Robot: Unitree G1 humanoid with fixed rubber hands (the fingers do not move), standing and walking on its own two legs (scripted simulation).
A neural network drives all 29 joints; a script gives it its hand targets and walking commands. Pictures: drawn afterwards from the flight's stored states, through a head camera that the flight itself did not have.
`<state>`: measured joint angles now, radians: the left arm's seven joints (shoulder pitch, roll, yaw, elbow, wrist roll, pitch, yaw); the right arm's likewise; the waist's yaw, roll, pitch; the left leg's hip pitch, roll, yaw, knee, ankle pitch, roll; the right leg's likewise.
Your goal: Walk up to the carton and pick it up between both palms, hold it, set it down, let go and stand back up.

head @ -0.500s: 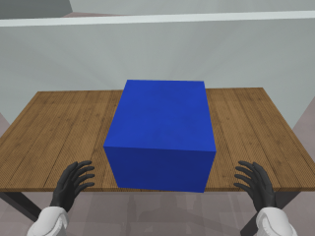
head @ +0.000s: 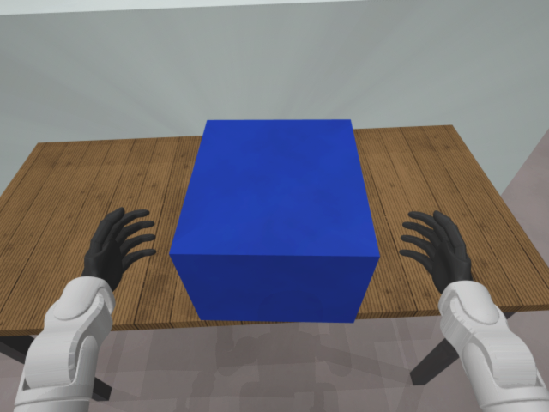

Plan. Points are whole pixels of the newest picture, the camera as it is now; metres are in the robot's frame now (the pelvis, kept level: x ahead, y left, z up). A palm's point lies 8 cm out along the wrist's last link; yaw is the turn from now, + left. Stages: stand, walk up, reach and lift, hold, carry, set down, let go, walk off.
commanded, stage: reach and lift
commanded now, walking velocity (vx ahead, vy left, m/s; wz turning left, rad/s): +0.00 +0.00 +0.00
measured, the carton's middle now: (277, 217) +0.46 +0.03 +0.01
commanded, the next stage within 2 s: none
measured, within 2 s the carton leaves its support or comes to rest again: neither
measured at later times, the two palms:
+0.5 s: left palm (115, 206) +0.38 +0.25 +0.13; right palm (446, 206) +0.38 -0.20 +0.12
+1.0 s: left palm (128, 191) +0.42 +0.25 +0.12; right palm (428, 192) +0.42 -0.20 +0.11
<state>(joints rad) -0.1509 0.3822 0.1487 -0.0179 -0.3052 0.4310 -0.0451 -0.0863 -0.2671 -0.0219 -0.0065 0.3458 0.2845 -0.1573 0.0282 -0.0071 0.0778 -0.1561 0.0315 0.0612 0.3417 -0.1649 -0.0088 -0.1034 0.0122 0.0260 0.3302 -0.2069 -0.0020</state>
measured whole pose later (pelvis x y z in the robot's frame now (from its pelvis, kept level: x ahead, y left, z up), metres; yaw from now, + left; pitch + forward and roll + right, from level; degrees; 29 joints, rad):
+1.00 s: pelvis -0.01 -0.01 +0.00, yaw +2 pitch +8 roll -1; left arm -0.88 0.44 0.06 0.96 -0.28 0.19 -0.06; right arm -0.79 -0.30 0.04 0.84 0.38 0.17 -0.13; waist -0.03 -0.01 -0.08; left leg -0.41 0.04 0.00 0.41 -0.15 -0.02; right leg -0.33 0.03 -0.02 0.37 -0.19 -0.02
